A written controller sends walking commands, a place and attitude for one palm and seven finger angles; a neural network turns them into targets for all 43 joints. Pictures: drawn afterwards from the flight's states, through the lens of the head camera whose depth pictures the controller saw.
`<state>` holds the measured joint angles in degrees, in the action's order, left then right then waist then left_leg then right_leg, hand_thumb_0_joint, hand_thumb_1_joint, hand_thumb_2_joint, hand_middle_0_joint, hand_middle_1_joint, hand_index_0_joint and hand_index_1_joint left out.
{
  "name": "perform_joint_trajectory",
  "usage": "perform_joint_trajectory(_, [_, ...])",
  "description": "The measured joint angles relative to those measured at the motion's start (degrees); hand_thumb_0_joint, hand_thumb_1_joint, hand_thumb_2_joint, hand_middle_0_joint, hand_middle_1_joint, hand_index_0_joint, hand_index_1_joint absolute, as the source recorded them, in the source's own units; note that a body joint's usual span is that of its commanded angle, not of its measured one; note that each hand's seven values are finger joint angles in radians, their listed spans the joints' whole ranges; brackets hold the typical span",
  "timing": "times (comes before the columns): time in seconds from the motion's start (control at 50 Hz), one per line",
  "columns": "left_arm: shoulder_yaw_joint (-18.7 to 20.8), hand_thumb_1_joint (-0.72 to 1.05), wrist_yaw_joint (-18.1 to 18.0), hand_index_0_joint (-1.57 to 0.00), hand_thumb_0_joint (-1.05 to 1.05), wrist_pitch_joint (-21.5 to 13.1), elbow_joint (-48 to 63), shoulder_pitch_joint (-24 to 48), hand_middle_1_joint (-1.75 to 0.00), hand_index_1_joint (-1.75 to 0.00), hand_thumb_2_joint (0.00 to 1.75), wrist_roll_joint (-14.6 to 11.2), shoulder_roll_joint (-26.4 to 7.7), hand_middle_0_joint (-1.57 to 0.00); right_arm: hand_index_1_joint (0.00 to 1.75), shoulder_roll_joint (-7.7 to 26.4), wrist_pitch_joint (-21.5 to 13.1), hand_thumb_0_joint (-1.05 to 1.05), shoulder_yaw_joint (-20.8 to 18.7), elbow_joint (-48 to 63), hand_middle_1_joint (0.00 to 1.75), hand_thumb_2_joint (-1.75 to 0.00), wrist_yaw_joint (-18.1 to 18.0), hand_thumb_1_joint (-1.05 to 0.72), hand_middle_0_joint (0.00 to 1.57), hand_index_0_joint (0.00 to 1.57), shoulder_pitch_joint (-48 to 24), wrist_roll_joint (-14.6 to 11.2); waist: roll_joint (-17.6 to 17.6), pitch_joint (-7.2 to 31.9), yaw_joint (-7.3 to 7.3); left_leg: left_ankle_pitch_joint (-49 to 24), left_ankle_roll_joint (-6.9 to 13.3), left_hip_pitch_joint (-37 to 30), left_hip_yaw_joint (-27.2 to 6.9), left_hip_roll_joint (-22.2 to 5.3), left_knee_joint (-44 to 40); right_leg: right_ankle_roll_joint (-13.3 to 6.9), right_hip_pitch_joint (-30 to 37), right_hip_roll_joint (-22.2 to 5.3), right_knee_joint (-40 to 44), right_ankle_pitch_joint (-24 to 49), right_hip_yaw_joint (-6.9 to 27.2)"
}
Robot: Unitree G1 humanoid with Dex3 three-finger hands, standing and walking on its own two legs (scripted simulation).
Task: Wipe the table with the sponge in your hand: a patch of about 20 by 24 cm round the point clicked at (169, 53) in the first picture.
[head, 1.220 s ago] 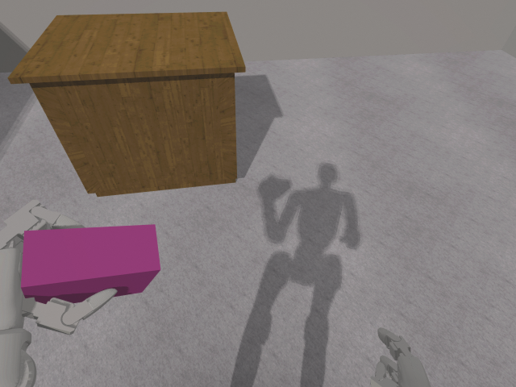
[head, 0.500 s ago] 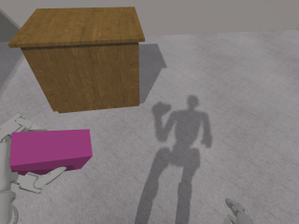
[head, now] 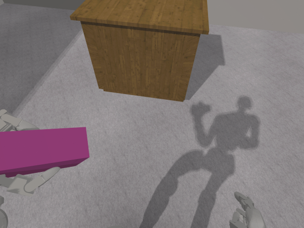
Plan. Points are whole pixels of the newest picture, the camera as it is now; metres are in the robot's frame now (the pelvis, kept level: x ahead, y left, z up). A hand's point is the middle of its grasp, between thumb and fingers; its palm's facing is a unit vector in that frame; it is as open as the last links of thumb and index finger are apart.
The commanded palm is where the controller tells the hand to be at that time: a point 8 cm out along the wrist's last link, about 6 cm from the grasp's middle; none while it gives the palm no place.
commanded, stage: walk to a spot facing it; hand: left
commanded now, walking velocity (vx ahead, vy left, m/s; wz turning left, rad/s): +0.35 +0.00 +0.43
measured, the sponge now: (57, 151) +0.23 +0.20 +0.15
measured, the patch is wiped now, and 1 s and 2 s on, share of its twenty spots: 0.00 0.00 0.00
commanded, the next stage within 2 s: turn to face it in 1.84 s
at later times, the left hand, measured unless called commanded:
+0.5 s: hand (42, 133) +0.26 +0.24 +0.16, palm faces +0.58 -0.70 -0.41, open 10.0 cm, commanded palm +0.19 +0.27 +0.19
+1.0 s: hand (38, 89) +0.35 +0.28 +0.19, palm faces +0.66 -0.59 -0.46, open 10.0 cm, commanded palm +0.29 +0.29 +0.19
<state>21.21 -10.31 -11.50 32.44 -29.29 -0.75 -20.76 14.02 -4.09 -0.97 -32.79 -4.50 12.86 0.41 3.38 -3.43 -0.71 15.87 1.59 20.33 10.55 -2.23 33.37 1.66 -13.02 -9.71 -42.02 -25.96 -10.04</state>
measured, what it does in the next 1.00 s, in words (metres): walks ahead, turning left: right foot, then left foot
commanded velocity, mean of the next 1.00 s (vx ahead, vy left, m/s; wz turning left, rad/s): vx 0.36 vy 0.00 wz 0.34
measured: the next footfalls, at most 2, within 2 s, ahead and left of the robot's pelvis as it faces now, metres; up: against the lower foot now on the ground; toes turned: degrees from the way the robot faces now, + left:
right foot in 0.30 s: +0.18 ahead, -0.16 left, +0.00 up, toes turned +1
left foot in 0.62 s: +0.21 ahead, +0.12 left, +0.00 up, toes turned +26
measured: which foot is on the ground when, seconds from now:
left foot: down 0.00-0.30, up 0.32-0.60, down 0.62-1.00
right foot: down 0.00-0.00, up 0.02-0.28, down 0.30-0.62, up 0.64-1.00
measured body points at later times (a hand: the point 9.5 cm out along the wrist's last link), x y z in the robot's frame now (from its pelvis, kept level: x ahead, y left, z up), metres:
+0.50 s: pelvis +0.11 -0.04 +0.01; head +0.13 -0.04 +0.46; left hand +0.22 +0.27 +0.19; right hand +0.32 -0.24 -0.09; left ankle +0.09 +0.08 -0.65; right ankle +0.14 -0.17 -0.72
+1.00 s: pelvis +0.24 -0.03 +0.01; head +0.26 -0.03 +0.46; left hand +0.31 +0.30 +0.21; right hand +0.45 -0.15 -0.10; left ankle +0.17 +0.10 -0.72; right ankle +0.32 -0.12 -0.72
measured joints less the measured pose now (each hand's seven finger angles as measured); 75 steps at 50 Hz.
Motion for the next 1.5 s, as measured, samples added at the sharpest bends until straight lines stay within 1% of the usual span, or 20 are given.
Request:
perform_joint_trajectory(0.02, [0.3, -0.47, -0.5, -0.75, -0.01, 0.0, 0.5, 0.5, -1.34, -1.34, 0.99, -0.4, 0.0, -0.75, 0.30, 0.1, -0.4, 0.01, -0.6, 0.6, 0.29, -0.90, -0.1, -0.90, 0.20, 0.20, -1.3, -0.2, -0.6, -0.7, 0.37, -5.5, 0.7, 0.4, -0.5, -0.3, 0.6, 0.7, -2.8, 0.3, -8.0, -2.1, 1.4])
perform_joint_trajectory(0.06, [0.5, -0.47, -0.2, -0.75, -0.01, 0.1, -0.8, 3.3, -1.34, -1.34, 0.99, -0.1, -1.0, -0.75, 0.30, -1.5, -0.9, 0.01, -1.2, -0.2, 0.29, -0.90, 0.3, -0.91, 0.20, 0.20, -4.0, -0.8, -0.1, -2.0, 0.62, -2.5, 0.6, 1.1, -1.5, 0.1, 5.3, 1.1, -8.5, 2.1, -22.6, -5.4, 6.1])
perform_joint_trajectory(0.12, [0.5, -0.47, 1.0, -0.75, -0.01, 1.3, -2.0, 5.4, -1.34, -1.34, 0.99, 0.4, -1.6, -0.75, 0.30, -4.1, -1.0, 0.01, -0.2, -1.0, 0.29, -0.90, 1.1, -0.91, 0.20, 0.20, -5.1, -1.4, -0.6, -1.2, 1.09, 0.7, -0.2, 0.5, -4.3, -0.1, 5.1, 1.6, -14.9, 3.6, -28.8, -4.7, 7.8])
perform_joint_trajectory(0.28, [-0.1, -0.47, 2.0, -0.75, -0.01, 0.0, -0.2, 1.7, -1.34, -1.34, 0.99, -0.5, -0.3, -0.75, 0.30, -7.3, -3.2, 0.01, 3.2, -1.1, 0.29, -0.90, 1.1, -0.90, 0.20, 0.20, -0.4, -1.2, -5.2, 1.1, -1.20, 2.0, -2.2, -3.6, -10.4, -3.2, 1.8, 2.7, -9.4, 4.3, 0.5, 4.0, 2.6])
perform_joint_trajectory(0.34, [-1.0, -0.47, 2.1, -0.75, -0.01, 0.8, -2.7, 4.7, -1.34, -1.34, 0.99, 0.1, -0.6, -0.75, 0.30, -6.3, -2.2, 0.01, 3.5, -2.2, 0.30, -0.90, 0.6, -0.90, 0.20, 0.21, 0.3, -1.0, -4.7, 1.7, -1.77, 11.4, -0.9, 1.5, -11.1, -2.2, 15.9, 0.1, -7.4, 3.7, 4.2, 10.2, 1.9])
perform_joint_trajectory(0.4, [-3.3, -0.47, 2.5, -0.75, -0.01, 1.8, -6.8, 6.5, -1.34, -1.34, 0.99, 0.3, 2.5, -0.75, 0.30, -3.1, -0.3, 0.01, 2.9, -5.7, 0.30, -0.90, 0.8, -0.90, 0.21, 0.21, -1.2, -0.3, -5.2, 0.9, -2.18, 11.0, -1.5, 7.3, -10.4, -0.5, 33.5, -1.2, -5.4, 2.4, 2.9, 8.0, 0.4])
perform_joint_trajectory(0.44, [-3.8, -0.48, 2.8, -0.75, -0.01, 2.3, -7.7, 5.4, -1.34, -1.34, 0.99, 0.5, 3.6, -0.76, 0.30, -1.7, 0.7, 0.01, 2.2, -6.5, 0.30, -0.90, 0.8, -0.90, 0.21, 0.21, -1.6, -0.3, -4.8, 0.5, -1.53, 9.0, -2.3, 9.4, -8.6, -0.6, 36.8, -0.8, -2.9, 1.8, 5.6, 7.9, -0.5])
perform_joint_trajectory(0.6, [-1.9, -0.48, 0.8, -0.75, -0.01, 1.2, 0.8, 1.2, -1.34, -1.34, 0.99, 0.3, 0.0, -0.76, 0.30, 0.7, 0.5, 0.01, -0.8, -1.3, 0.29, -0.90, 0.3, -0.90, 0.20, 0.20, -0.1, -0.2, 0.2, -1.0, -0.14, 3.9, -1.7, 2.4, -1.1, -1.5, 5.5, 0.9, 1.9, -0.3, 9.5, 6.5, -3.0])
perform_joint_trajectory(0.64, [-0.4, -0.48, -0.1, -0.75, -0.01, 0.4, 3.2, 1.3, -1.34, -1.34, 0.99, 0.0, -0.7, -0.76, 0.30, 1.3, 0.0, 0.01, -1.5, 0.7, 0.29, -0.90, 0.0, -0.90, 0.20, 0.20, -0.2, -0.4, 0.3, -1.1, 0.02, -2.9, 0.1, -0.2, -0.5, -1.0, 0.1, 1.1, -0.4, -0.9, 2.2, 2.9, -2.0])
perform_joint_trajectory(0.68, [0.7, -0.48, -0.5, -0.75, -0.01, -0.6, 1.9, 4.0, -1.34, -1.34, 0.99, 0.1, -1.7, -0.76, 0.30, -0.2, -0.4, 0.01, -2.1, 0.4, 0.29, -0.90, 0.0, -0.91, 0.20, 0.20, -2.1, -0.7, 0.7, -2.3, 0.48, -2.2, 1.2, 0.3, -0.6, -1.1, 4.3, 0.7, -5.4, 0.5, -12.4, -3.2, 2.9])
perform_joint_trajectory(0.76, [1.8, -0.48, 0.7, -0.75, -0.01, -0.1, -1.0, 6.4, -1.34, -1.34, 0.99, 0.5, -2.9, -0.76, 0.30, -4.3, -1.2, 0.01, -0.5, -1.2, 0.29, -0.90, 1.6, -0.91, 0.20, 0.20, -3.2, -1.3, -0.2, -0.8, 1.75, 0.1, 0.5, -1.1, -2.7, -1.9, 2.6, 1.1, -15.1, 3.4, -27.3, -2.1, 5.5])
perform_joint_trajectory(0.86, [0.0, -0.48, 1.8, -0.75, -0.01, -0.8, 1.2, 1.8, -1.34, -1.34, 0.99, -0.1, -0.5, -0.76, 0.30, -7.4, -3.1, 0.01, 2.1, -1.7, 0.29, -0.90, 2.4, -0.90, 0.20, 0.20, -0.5, -1.1, -2.8, 1.2, 1.21, -1.4, -0.7, -4.6, -4.2, -2.9, -3.7, 1.8, -17.6, 2.8, -15.5, 4.8, 3.3])
perform_joint_trajectory(0.98, [-0.8, -0.48, 2.3, -0.75, -0.01, -0.4, -2.8, 1.2, -1.34, -1.34, 0.99, -0.1, -0.6, -0.76, 0.30, -7.7, -2.9, 0.01, 3.5, -3.6, 0.30, -0.90, 1.0, -0.90, 0.21, 0.21, 1.7, -0.5, -5.6, 2.1, -0.84, 1.6, -2.7, -7.2, -6.6, -3.4, -3.3, 2.2, -8.9, 4.7, 4.4, 7.0, 0.3])
perform_joint_trajectory(1.02, [-0.6, -0.48, 2.1, -0.75, -0.01, 0.7, -4.2, 2.9, -1.34, -1.34, 0.99, 0.3, -1.2, -0.76, 0.30, -7.0, -2.3, 0.01, 3.6, -3.7, 0.30, -0.90, 0.7, -0.90, 0.21, 0.21, 1.8, -0.6, -5.6, 2.3, -0.97, 5.6, -1.9, -5.0, -7.3, -3.1, 3.4, 0.4, -5.5, 5.1, 10.1, 9.8, 0.0])
perform_joint_trajectory(1.06, [-2.0, -0.48, 2.1, -0.75, -0.01, 1.6, -6.1, 5.9, -1.34, -1.34, 0.99, 0.6, 0.6, -0.76, 0.30, -4.7, -1.3, 0.01, 2.8, -5.3, 0.30, -0.90, 0.6, -0.90, 0.21, 0.21, 0.1, -0.6, -7.1, 1.2, -1.03, 10.6, -1.2, 0.2, -9.2, -2.4, 18.0, -2.0, -6.0, 4.8, 5.7, 9.9, -1.3])
perform_joint_trajectory(1.14, [-3.4, -0.48, 2.6, -0.75, -0.01, 1.6, -6.2, 5.5, -1.34, -1.34, 0.99, 0.3, 2.7, -0.76, 0.30, -1.1, 0.5, 0.01, 1.2, -6.9, 0.30, -0.90, 0.9, -0.90, 0.20, 0.21, -2.2, -0.6, -6.3, 0.0, -0.15, 8.9, -2.3, 8.5, -8.3, -0.9, 36.1, -2.1, -2.5, 3.4, 6.5, 7.0, -2.5])
perform_joint_trajectory(1.28, [-0.8, -0.48, 1.2, -0.75, -0.01, -0.3, 1.2, 0.3, -1.34, -1.34, 0.99, 0.1, -0.7, -0.76, 0.30, 1.1, 1.3, 0.01, -1.5, -1.4, 0.29, -0.90, 0.5, -0.91, 0.20, 0.20, -1.2, -0.4, -1.2, -1.4, 0.68, 4.6, -2.3, 7.5, -1.9, -2.9, 12.1, -0.8, 3.0, 0.8, 10.6, 5.4, -4.2])
perform_joint_trajectory(1.36, [1.2, -0.48, -0.4, -0.75, -0.01, -1.0, 3.9, 0.4, -1.34, -1.34, 0.99, -0.4, -1.5, -0.76, 0.30, 2.1, 0.8, 0.01, -2.4, 1.6, 0.29, -0.90, 0.1, -0.91, 0.20, 0.20, -0.8, -0.6, -0.4, -1.1, 0.27, -5.1, -0.4, 1.7, 0.4, -1.2, -0.7, 0.5, 0.8, -1.5, -0.5, -0.3, -3.4])
perform_joint_trajectory(1.44, [1.9, -0.48, 0.4, -0.75, -0.01, -1.0, -1.2, 6.9, -1.34, -1.34, 0.99, 0.0, -3.1, -0.76, 0.30, -2.0, 0.2, 0.01, -2.2, -0.1, 0.29, -0.90, 0.8, -0.91, 0.20, 0.20, -4.1, -1.4, -0.5, -2.3, 1.70, -1.5, 0.3, 2.6, -2.1, -1.4, 5.8, 1.0, -10.1, 2.5, -26.8, -6.2, 5.4])
perform_joint_trajectory(1.5, [2.0, -0.48, 1.3, -0.75, -0.01, 0.1, -0.9, 6.5, -1.34, -1.34, 0.99, -0.2, -2.7, -0.76, 0.30, -5.3, -0.5, 0.01, -0.2, -0.7, 0.29, -0.90, 2.0, -0.91, 0.20, 0.20, -4.2, -1.7, -1.3, -1.5, 2.19, -1.3, -0.6, 1.6, -4.0, -1.9, 3.6, 1.5, -16.0, 3.2, -28.0, -3.2, 5.8])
